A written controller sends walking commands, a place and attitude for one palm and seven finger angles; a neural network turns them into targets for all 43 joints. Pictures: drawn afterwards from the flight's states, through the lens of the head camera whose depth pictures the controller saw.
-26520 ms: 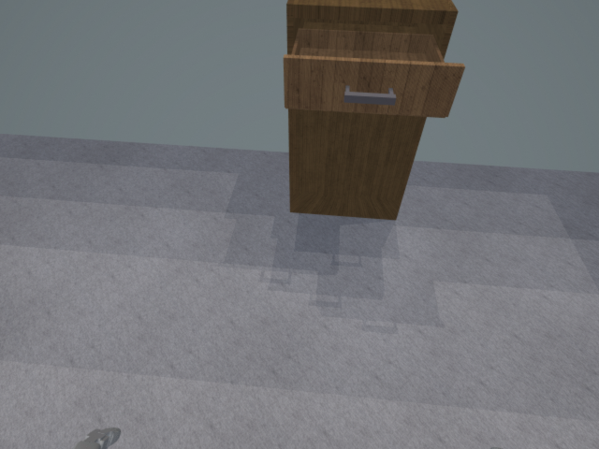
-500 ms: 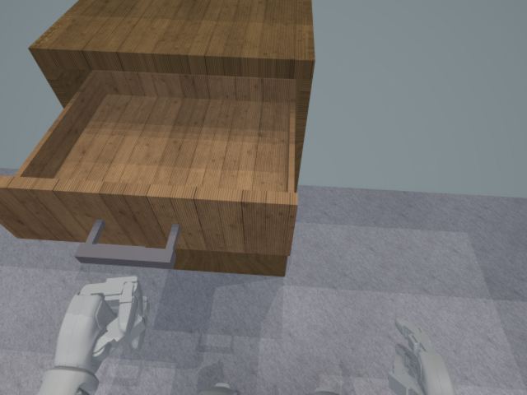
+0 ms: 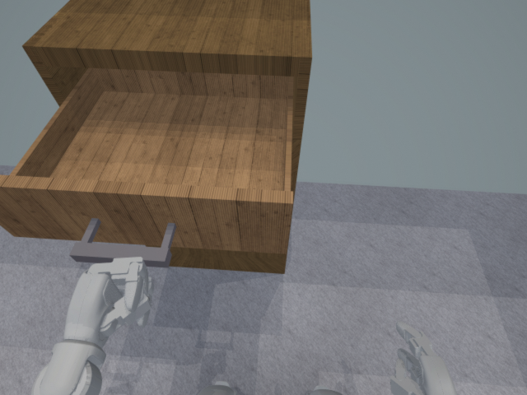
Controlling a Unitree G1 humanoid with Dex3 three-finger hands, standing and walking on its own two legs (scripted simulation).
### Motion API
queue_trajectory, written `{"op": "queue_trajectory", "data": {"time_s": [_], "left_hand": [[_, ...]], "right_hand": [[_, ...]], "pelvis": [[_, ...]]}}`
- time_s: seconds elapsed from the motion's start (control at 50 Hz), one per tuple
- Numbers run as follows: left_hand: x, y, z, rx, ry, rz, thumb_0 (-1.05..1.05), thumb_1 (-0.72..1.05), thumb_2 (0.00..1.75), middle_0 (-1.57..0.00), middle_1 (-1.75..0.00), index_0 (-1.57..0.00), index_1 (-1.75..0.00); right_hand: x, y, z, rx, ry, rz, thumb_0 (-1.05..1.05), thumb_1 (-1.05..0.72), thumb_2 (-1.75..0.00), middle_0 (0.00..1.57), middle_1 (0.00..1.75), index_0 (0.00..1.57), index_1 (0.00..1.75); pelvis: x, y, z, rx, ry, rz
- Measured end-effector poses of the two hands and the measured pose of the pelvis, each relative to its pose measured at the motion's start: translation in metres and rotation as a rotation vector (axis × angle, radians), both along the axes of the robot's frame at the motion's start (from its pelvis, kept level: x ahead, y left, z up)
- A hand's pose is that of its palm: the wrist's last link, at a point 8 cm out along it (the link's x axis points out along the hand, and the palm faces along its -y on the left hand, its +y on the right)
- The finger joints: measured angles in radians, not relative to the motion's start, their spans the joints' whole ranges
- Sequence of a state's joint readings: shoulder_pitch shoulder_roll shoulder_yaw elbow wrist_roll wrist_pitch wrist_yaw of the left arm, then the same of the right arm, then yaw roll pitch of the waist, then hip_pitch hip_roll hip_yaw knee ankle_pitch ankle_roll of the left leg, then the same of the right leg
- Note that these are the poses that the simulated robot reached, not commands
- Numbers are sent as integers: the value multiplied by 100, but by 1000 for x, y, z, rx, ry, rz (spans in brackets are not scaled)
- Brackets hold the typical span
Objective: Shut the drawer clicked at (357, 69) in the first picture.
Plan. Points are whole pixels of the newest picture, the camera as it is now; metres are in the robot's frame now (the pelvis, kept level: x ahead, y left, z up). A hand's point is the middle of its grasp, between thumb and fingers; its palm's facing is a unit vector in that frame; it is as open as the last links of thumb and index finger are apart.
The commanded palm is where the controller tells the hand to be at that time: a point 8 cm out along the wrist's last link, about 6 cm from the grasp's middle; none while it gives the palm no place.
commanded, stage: push the drawer shut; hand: left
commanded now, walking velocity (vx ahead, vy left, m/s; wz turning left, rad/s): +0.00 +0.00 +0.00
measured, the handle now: (127, 241) +0.32 +0.21 +0.07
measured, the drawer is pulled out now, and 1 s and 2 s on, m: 0.28 0.17 0.04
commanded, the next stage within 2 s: none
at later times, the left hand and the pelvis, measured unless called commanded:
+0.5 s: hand (153, 261) +0.30 +0.17 +0.05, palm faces -0.05 -1.00 -0.06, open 3.4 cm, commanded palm +0.29 +0.22 +0.07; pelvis -0.02 +0.00 +0.00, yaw +0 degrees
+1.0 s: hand (164, 224) +0.36 +0.17 +0.05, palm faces -0.05 -1.00 -0.06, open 3.7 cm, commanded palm +0.35 +0.22 +0.07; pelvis -0.01 +0.01 +0.01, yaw -1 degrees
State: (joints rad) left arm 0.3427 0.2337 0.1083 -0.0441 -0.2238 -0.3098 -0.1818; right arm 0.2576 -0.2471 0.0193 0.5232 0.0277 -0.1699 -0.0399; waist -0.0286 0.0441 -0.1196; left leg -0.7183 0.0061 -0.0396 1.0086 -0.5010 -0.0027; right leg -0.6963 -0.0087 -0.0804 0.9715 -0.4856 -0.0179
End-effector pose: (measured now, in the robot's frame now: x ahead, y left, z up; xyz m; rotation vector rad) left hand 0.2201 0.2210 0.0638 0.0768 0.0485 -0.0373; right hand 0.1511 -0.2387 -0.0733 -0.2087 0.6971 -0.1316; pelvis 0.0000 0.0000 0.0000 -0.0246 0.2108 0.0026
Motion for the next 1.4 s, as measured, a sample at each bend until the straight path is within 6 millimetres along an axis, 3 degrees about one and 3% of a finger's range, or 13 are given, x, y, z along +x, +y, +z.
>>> {"op": "queue_trajectory", "data": {"time_s": [0.16,0.36,0.74,1.16,1.4], "left_hand": [[9,3,-4,2,-23,-5,0,82,94,-140,-160,-140,-160],[38,6,-6,-11,-11,-12,1,82,93,-140,-160,-145,-160],[87,5,-7,-18,-18,-19,3,88,90,-140,-160,-153,-160],[142,1,-7,-21,-21,-3,3,88,90,-140,-160,-155,-160],[175,-2,-6,-26,-12,12,3,89,90,-140,-160,-154,-160]], "right_hand": [[-3,-3,-6,-14,29,14,1,-90,-89,20,30,20,30],[-12,-4,-5,-17,39,-5,1,-90,-89,20,30,20,30],[-49,-6,-10,-25,156,-62,1,-90,-89,20,30,20,30],[-75,-7,-21,-24,289,-99,1,-90,-89,20,30,20,30],[-103,-13,-29,-24,384,-135,1,-90,-89,20,30,20,30]], "pelvis": [[-7,-1,-1,-1,-1,8],[-15,-1,2,-2,-9,8],[-17,6,7,3,-5,-12],[-15,9,6,2,26,-15],[-16,7,3,3,54,-21]]}}
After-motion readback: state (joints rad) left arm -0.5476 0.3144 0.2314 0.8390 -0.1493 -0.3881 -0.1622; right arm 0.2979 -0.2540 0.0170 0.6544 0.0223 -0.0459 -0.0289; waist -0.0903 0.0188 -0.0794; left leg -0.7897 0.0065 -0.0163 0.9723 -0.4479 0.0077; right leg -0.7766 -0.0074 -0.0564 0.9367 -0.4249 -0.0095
